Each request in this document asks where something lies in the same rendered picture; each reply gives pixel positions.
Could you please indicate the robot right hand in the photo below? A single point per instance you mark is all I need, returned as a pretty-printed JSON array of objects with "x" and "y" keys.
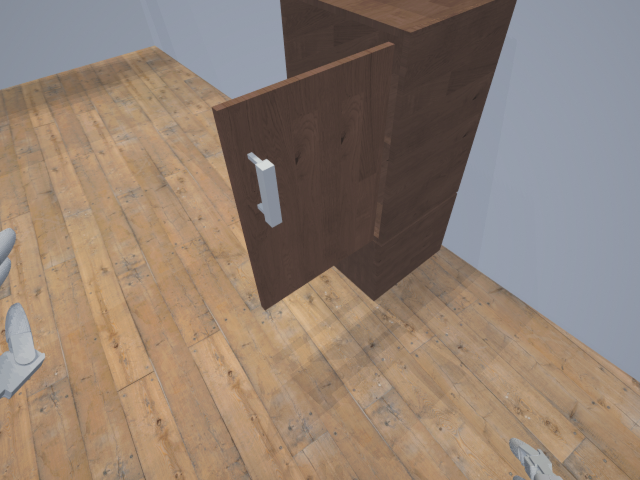
[{"x": 537, "y": 465}]

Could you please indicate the robot left hand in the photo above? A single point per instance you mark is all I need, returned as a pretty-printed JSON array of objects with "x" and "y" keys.
[{"x": 21, "y": 361}]

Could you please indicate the handle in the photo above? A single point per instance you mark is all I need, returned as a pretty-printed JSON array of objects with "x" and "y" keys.
[{"x": 266, "y": 175}]

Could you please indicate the cupboard door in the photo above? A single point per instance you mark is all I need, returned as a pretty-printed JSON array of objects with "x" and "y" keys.
[{"x": 324, "y": 131}]

